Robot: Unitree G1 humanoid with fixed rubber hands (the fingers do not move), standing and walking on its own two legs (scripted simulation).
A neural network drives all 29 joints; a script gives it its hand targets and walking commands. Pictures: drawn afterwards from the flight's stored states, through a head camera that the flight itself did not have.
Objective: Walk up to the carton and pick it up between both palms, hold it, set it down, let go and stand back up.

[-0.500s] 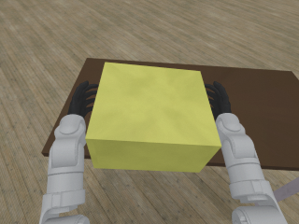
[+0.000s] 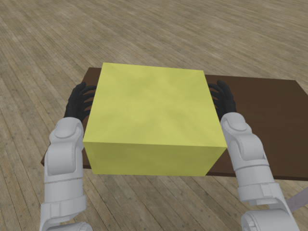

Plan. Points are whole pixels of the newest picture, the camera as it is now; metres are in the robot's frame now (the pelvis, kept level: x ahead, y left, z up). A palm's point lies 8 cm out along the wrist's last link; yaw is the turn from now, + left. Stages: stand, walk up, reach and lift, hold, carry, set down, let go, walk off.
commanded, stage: hold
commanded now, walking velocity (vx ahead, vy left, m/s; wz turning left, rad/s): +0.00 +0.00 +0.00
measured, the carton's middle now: (152, 118) +0.35 +0.01 +0.13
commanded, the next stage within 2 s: none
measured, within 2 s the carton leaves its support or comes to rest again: neither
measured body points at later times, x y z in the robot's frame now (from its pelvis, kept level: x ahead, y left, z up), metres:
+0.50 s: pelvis -0.01 +0.01 +0.00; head -0.03 +0.03 +0.45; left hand +0.34 +0.19 +0.15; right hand +0.36 -0.17 +0.16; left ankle +0.06 +0.12 -0.75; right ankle -0.04 -0.09 -0.75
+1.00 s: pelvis -0.01 +0.01 +0.00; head -0.03 +0.03 +0.45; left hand +0.36 +0.19 +0.17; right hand +0.37 -0.18 +0.17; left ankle +0.06 +0.12 -0.75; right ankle -0.04 -0.09 -0.75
